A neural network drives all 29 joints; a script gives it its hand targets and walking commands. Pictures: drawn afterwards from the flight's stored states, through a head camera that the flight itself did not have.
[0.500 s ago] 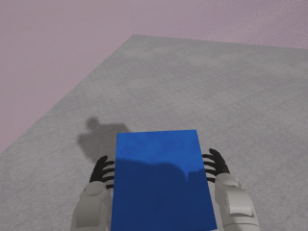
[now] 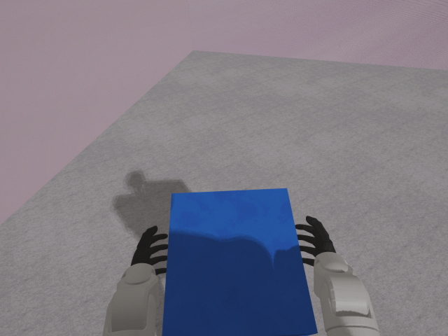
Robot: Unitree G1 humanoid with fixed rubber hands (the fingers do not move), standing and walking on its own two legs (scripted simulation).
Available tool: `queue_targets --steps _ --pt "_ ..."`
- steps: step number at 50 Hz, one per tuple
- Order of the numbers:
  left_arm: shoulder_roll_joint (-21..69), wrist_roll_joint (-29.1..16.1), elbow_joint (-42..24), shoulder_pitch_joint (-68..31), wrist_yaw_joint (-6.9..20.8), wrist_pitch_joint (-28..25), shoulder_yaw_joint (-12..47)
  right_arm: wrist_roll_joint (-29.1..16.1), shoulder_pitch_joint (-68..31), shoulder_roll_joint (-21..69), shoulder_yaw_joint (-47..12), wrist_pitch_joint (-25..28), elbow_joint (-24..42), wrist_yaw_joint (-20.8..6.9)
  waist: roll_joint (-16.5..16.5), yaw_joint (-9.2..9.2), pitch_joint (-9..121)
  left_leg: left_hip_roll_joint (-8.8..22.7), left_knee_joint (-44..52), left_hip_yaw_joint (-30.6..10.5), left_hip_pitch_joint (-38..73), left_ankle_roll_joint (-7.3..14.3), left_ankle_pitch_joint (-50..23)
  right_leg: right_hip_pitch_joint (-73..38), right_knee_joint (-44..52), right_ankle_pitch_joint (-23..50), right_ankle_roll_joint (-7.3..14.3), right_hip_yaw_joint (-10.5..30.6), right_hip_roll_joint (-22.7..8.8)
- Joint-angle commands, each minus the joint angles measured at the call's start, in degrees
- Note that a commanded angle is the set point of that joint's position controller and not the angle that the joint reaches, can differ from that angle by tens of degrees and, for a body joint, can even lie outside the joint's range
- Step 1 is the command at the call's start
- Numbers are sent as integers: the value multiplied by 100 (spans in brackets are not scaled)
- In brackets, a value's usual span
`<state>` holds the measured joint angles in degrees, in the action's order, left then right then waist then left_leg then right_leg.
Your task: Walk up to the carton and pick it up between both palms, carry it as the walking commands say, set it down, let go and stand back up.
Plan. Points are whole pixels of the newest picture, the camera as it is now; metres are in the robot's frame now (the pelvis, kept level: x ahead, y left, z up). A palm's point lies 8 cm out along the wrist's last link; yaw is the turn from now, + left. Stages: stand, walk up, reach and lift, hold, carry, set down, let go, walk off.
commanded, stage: carry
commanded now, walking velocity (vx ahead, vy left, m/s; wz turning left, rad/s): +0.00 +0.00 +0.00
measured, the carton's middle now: (232, 268) +0.30 +0.00 -0.05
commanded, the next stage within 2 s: none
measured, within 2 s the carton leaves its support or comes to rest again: neither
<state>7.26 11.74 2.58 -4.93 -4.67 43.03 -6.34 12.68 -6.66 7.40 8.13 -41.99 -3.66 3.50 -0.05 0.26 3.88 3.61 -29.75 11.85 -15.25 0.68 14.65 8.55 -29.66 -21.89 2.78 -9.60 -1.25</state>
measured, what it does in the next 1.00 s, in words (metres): stands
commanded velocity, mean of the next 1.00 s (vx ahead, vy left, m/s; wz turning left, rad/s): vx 0.00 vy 0.00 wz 0.00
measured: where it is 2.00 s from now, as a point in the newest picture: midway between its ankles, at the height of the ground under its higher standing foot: outside the picture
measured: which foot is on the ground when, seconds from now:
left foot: down 0.00-1.00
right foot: down 0.00-1.00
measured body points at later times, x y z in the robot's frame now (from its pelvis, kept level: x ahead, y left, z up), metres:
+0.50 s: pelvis +0.01 -0.01 +0.00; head -0.01 -0.02 +0.45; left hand +0.28 +0.15 +0.03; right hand +0.29 -0.17 +0.03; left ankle +0.01 +0.11 -0.73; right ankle -0.06 -0.07 -0.73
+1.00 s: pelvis +0.01 -0.01 +0.00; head -0.01 -0.01 +0.45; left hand +0.29 +0.16 +0.03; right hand +0.30 -0.17 +0.03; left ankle +0.01 +0.11 -0.73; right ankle -0.06 -0.07 -0.73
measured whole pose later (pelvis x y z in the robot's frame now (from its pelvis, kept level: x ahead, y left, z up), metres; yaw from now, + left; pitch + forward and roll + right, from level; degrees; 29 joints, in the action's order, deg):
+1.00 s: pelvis +0.01 -0.01 +0.00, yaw +0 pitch +0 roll +1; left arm 7.3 11.5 1.7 -4.6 -4.6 43.7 -6.5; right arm 13.1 -6.7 7.4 7.5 -42.6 -2.8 3.6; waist -0.7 0.4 3.8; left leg 4.0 -31.1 11.5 -14.3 -0.2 16.5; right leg 7.1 -30.4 -23.8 3.0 -10.2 -1.3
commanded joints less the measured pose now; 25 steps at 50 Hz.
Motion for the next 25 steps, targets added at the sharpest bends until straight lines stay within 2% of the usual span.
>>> queue_targets --steps 1,3,4,5,6,7,8,9,10,11,12,14,15,17,18,19,20,21,22,24,25 --pt "4417 -1543 -532 -2581 1608 -238 3273 -1498 -2286 4678 -3549 130 228 -1418 -92 16 1276 625 218 -590 676 100 -1785 -153 420 3397 -57 660 -923" --pt "4504 -1557 -604 -2565 1601 -239 3354 -1547 -2299 4705 -3562 155 350 -1429 12 23 1198 667 270 -663 648 120 -1962 -130 402 3129 -63 625 -893" --pt "4415 -1560 -594 -2645 1622 -240 3305 -1515 -2349 4675 -3562 156 292 -1429 -235 29 1179 672 250 -671 594 114 -1830 -145 495 3023 -72 641 -877" --pt "4472 -1537 -539 -2618 1618 -241 3291 -1543 -2369 4756 -3613 149 292 -1429 -257 29 1153 644 274 -657 656 159 -1646 -86 558 2984 -64 704 -901" --pt "4409 -1518 -580 -2577 1610 -211 3273 -1401 -2055 4687 -3432 87 28 -1429 -150 9 1164 620 255 -641 593 130 -1589 -78 525 2995 -57 705 -948" --pt "4480 -1578 -594 -2636 1619 -233 3329 -1498 -2227 4730 -3550 132 245 -1427 -184 19 1111 620 213 -598 592 83 -1443 -47 572 3175 -72 752 -962" --pt "4513 -1618 -672 -2735 1618 -241 3374 -1503 -2235 4776 -3541 138 234 -1435 -51 20 1169 615 250 -638 576 82 -1553 -168 474 3319 -26 740 -961" --pt "4464 -1587 -601 -2701 1610 -243 3312 -1508 -2354 4713 -3557 149 307 -1415 -275 36 1183 618 198 -620 491 83 -1610 -236 478 3627 -57 745 -976" --pt "4487 -1579 -626 -2761 1605 -244 3313 -1552 -2449 4765 -3594 151 349 -1415 -159 20 1237 643 190 -624 610 98 -1728 -219 419 3508 -58 677 -934" --pt "4483 -1562 -502 -2388 1607 -210 3255 -1534 -2209 4716 -3614 120 361 -1409 -269 24 1226 618 150 -601 595 73 -1831 -205 386 3729 -79 705 -939" --pt "4480 -1556 -671 -2705 1607 -230 3320 -1540 -2397 4758 -3588 131 359 -1432 -53 25 1282 603 210 -633 674 128 -1737 -173 421 3483 -49 706 -954" --pt "4445 -1546 -594 -2554 1599 -224 3293 -1486 -2249 4681 -3535 127 296 -1412 -134 29 1198 637 213 -628 606 93 -1744 -176 445 3260 -74 673 -907" --pt "4507 -1603 -732 -2801 1606 -249 3400 -1477 -2252 4784 -3519 142 237 -1421 -43 33 1125 622 220 -661 594 112 -1755 -107 479 3273 -75 733 -914" --pt "4416 -1519 -623 -2604 1568 -209 3318 -1474 -2128 4695 -3469 106 157 -1415 -20 21 1107 660 213 -645 545 72 -1850 -168 448 3242 -88 656 -903" --pt "4375 -1491 -517 -2601 1578 -205 3243 -1457 -2210 4699 -3489 112 122 -1415 -139 24 1158 677 174 -655 524 84 -2032 -324 383 3484 -69 613 -893" --pt "4457 -1463 -447 -2451 1586 -214 3214 -1522 -2378 4656 -3567 139 374 -1423 -174 30 1186 623 161 -593 558 95 -1706 -194 450 3503 -73 711 -925" --pt "4515 -1532 -601 -2653 1586 -228 3306 -1546 -2368 4792 -3584 127 292 -1437 -39 20 1267 610 127 -564 619 76 -1641 -232 421 3702 -73 724 -961" --pt "4470 -1503 -438 -2420 1590 -220 3253 -1552 -2355 4667 -3576 158 429 -1427 -142 30 1290 603 159 -595 604 74 -1691 -293 374 3653 -62 663 -949" --pt "4519 -1583 -753 -2713 1604 -255 3383 -1566 -2371 4795 -3616 164 422 -1436 -109 36 1298 597 140 -569 559 79 -1616 -328 362 3687 -55 667 -980" --pt "4515 -1630 -813 -2770 1590 -242 3363 -1620 -2484 4826 -3671 147 550 -1411 -250 41 1295 601 122 -553 513 60 -1919 -490 309 3950 -75 548 -931" --pt "4444 -1586 -848 -2706 1583 -244 3349 -1559 -2253 4814 -3610 112 348 -1416 -68 33 1285 578 96 -580 577 96 -1817 -351 343 4010 -92 675 -947"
